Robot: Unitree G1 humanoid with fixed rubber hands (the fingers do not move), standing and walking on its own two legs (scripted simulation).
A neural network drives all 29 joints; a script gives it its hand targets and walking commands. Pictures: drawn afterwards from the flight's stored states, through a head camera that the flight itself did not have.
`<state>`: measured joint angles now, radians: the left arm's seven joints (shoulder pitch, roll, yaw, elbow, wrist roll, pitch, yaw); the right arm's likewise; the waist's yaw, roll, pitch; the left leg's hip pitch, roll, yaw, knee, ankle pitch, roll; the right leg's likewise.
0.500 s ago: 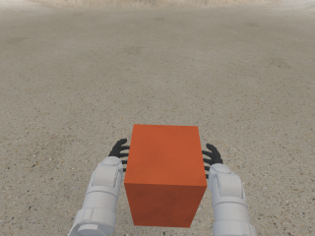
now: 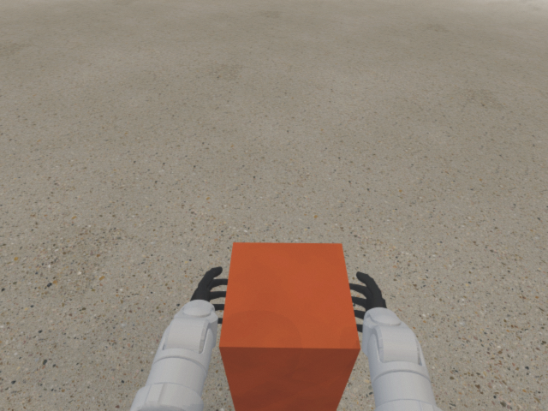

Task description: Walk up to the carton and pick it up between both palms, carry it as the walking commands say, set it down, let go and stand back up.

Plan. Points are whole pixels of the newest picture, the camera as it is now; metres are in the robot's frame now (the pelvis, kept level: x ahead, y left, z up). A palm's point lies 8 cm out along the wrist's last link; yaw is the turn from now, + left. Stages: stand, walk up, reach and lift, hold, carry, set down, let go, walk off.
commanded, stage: set down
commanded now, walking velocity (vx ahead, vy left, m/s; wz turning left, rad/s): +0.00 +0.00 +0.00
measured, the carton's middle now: (285, 335) +0.29 -0.05 -0.08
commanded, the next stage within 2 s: none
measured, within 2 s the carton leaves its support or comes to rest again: neither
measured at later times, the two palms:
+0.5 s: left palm (213, 325) +0.33 +0.08 -0.08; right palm (365, 341) +0.28 -0.19 -0.08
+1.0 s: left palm (220, 331) +0.36 +0.07 -0.17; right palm (352, 349) +0.31 -0.19 -0.18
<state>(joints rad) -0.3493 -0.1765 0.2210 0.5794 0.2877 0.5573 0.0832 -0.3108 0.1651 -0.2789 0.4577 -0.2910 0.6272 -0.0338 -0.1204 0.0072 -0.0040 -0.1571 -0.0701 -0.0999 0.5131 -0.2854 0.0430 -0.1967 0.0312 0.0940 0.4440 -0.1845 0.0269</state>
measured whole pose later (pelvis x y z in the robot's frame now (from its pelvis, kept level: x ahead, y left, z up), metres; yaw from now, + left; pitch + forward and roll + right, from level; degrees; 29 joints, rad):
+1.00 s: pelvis -0.05 -0.02 -0.10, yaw +1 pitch +28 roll +0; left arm -0.74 -0.08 0.33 0.82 0.26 0.16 0.04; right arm -0.56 0.20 -0.45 0.55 -0.25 0.20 -0.12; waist -0.08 0.05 -0.09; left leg -1.21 -0.11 -0.11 1.16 -0.44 -0.01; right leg -1.26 0.08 0.08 1.10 -0.33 0.02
